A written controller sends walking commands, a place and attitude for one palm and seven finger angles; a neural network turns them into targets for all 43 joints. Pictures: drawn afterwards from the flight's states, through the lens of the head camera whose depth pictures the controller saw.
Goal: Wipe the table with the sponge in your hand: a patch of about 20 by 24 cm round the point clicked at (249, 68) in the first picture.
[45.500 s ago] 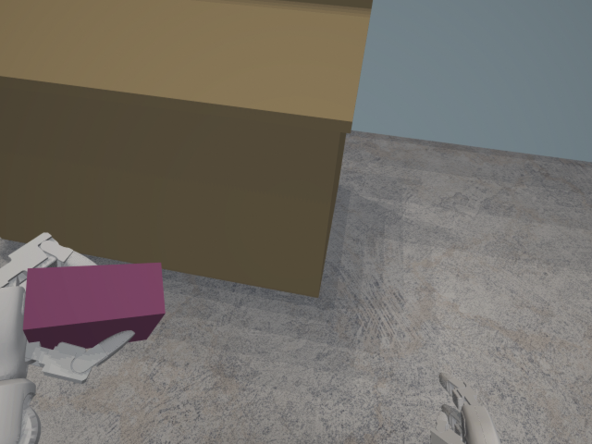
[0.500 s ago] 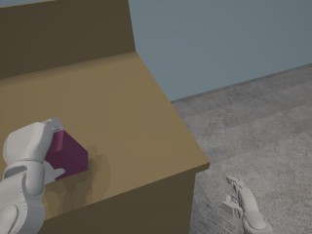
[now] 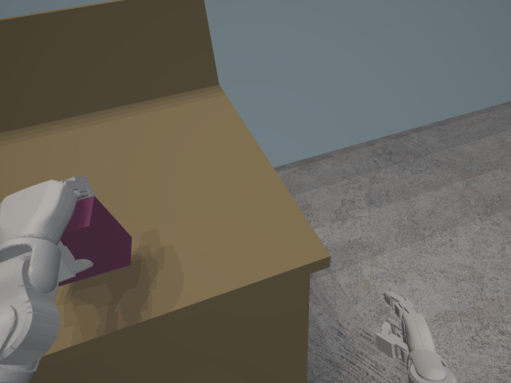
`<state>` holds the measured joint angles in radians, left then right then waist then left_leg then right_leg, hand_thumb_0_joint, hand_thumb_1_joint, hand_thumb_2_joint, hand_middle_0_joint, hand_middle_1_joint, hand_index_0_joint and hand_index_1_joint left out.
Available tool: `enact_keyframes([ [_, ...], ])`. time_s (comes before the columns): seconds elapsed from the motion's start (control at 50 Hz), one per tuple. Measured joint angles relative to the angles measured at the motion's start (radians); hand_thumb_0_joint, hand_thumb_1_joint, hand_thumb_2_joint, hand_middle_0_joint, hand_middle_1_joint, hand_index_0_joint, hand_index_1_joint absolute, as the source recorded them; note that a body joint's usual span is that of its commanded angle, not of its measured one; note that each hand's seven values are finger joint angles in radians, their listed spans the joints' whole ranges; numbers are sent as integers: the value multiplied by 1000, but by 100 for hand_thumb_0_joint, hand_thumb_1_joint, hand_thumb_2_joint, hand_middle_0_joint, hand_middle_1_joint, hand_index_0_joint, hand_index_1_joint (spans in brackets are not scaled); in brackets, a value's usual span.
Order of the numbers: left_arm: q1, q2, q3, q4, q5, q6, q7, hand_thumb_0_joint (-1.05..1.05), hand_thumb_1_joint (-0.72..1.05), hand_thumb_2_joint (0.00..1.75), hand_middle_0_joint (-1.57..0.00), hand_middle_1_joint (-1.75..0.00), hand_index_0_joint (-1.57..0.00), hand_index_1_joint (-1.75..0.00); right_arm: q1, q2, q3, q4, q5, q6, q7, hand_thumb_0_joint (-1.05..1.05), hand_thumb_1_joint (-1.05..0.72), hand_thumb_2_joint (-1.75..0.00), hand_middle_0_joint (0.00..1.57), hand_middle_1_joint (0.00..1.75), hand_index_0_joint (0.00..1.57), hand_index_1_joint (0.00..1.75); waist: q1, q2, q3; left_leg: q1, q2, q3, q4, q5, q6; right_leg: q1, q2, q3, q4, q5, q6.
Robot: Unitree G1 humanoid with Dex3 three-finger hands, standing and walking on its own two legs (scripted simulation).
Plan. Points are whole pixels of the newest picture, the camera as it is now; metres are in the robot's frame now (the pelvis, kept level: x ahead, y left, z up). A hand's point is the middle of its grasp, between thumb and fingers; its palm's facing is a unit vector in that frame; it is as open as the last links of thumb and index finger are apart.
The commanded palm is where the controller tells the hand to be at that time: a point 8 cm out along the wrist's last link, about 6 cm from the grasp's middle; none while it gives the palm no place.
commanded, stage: lift the sponge slowly off the table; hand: left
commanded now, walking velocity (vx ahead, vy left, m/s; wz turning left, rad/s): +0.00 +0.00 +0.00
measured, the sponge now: (80, 249) +0.23 +0.30 +0.14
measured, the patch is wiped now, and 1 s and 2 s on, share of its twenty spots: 0.95 0.95 0.95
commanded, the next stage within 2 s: bring the sponge back beside the body in 0.94 s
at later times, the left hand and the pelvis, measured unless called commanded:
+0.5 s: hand (65, 207) +0.24 +0.29 +0.22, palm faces +0.30 -0.10 -0.95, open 9.4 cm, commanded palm +0.19 +0.30 +0.29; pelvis -0.01 +0.01 +0.00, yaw +0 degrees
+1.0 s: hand (58, 188) +0.24 +0.28 +0.26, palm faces +0.40 -0.13 -0.91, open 9.4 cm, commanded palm +0.18 +0.29 +0.31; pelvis -0.01 +0.01 +0.00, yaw -1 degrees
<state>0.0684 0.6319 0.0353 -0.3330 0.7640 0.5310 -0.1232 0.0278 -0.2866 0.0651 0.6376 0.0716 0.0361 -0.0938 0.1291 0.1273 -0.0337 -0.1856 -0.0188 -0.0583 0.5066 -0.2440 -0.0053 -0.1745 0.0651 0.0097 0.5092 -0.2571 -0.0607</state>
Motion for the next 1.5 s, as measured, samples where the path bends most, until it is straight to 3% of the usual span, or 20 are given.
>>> enact_keyframes([
  [0.2, -61, 11, -12, 18, -3, -16, -15, -1, -48, 109, -78, -140, -83, -140, -5, 3, 3, 3, 3, -10, -13, 1, -91, -90, 20, 30, 20, 30, 7, 0, 3, -5, -3, -1, 2, 11, 0, -7, -3, -2, 7, 7, 1],
  [0.68, -172, -2, -20, -28, -35, 32, -8, -1, -48, 109, -78, -140, -83, -140, -17, 10, 17, -10, 13, 1, -8, 1, -91, -90, 20, 30, 20, 30, 14, 2, 4, -3, -17, 11, -27, 34, 12, -12, -18, 12, -8, 24, 15],
  [1.14, -134, 20, 13, -121, -75, 86, -12, -1, -48, 109, -79, -140, -83, -141, -29, 7, 25, -36, 18, 32, -1, 1, -91, -90, 20, 30, 20, 30, 20, 2, -1, -2, -8, 13, -25, 29, 5, -13, -9, 14, -8, 23, 8],
  [1.32, -132, 55, 38, -88, -71, 79, -23, -1, -48, 109, -79, -140, -83, -141, -28, 2, 22, -29, 17, 27, -10, 1, -91, -90, 20, 30, 20, 30, 17, -3, 2, -6, -2, 11, -11, 24, 1, -14, -3, 12, 1, 22, 5],
  [1.5, -122, 39, 31, -97, -75, 57, -28, -1, -48, 109, -79, -140, -83, -141, -19, 0, 16, -27, 14, 9, -20, 1, -91, -90, 20, 30, 20, 30, 16, 0, 7, -10, -7, 9, -4, 25, 4, -17, -7, 10, 6, 21, 9],
])
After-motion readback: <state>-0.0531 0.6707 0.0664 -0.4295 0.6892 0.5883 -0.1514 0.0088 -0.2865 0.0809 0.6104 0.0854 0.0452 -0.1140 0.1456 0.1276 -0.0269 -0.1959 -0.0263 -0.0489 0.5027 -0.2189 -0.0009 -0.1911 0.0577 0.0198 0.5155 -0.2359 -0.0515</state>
